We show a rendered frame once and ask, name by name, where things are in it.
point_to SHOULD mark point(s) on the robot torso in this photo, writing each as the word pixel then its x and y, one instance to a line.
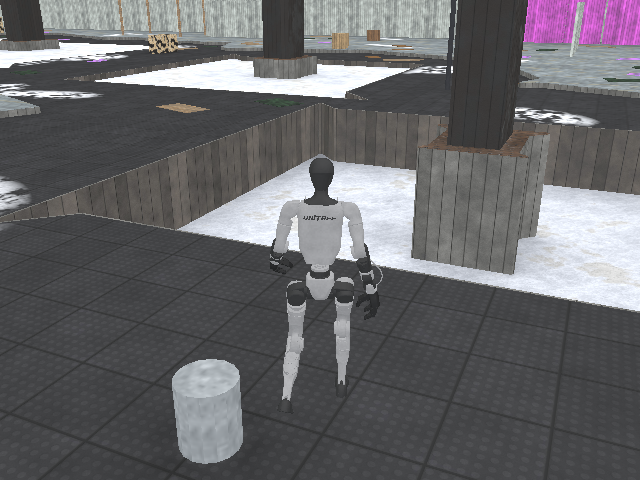
pixel 320 232

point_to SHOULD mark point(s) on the right robot hand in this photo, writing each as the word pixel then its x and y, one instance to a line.
pixel 373 306

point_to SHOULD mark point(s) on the left robot hand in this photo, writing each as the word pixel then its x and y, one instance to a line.
pixel 285 262

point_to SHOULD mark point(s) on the robot right upper arm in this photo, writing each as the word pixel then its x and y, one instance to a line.
pixel 352 212

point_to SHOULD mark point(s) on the robot head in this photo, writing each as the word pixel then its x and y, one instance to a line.
pixel 321 172

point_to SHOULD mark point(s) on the left robot forearm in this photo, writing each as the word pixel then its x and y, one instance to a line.
pixel 275 258

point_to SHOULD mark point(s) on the robot left upper arm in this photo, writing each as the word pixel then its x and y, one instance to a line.
pixel 288 211

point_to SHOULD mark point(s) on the right robot forearm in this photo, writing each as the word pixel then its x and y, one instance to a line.
pixel 366 273

